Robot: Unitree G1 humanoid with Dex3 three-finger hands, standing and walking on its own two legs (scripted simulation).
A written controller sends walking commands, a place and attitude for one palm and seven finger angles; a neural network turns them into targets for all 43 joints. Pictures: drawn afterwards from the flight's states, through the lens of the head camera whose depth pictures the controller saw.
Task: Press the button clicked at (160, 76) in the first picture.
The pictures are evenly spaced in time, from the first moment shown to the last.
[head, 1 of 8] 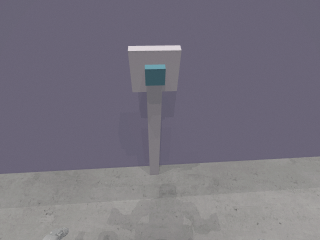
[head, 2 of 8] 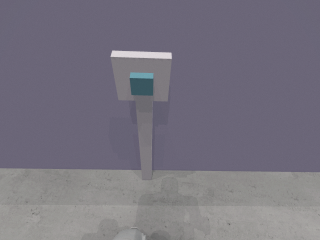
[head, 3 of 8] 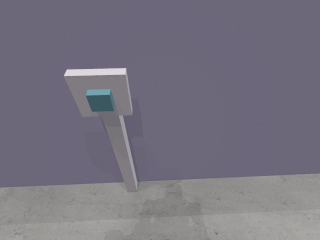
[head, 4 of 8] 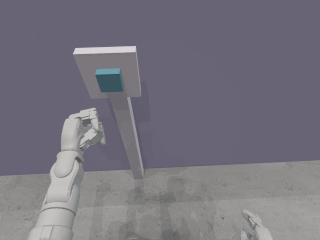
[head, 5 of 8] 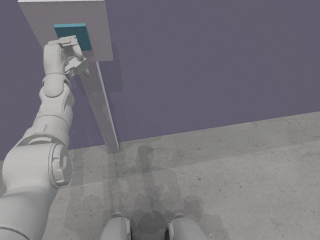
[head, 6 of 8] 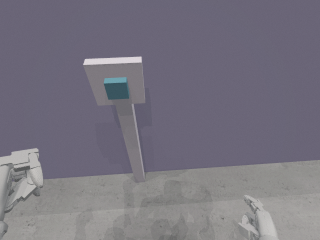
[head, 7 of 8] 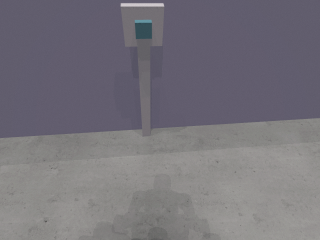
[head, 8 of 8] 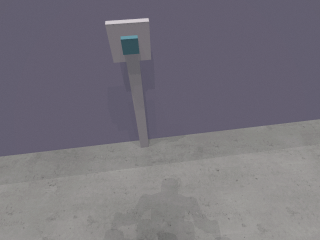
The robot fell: no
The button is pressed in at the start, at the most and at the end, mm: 0 14 0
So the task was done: yes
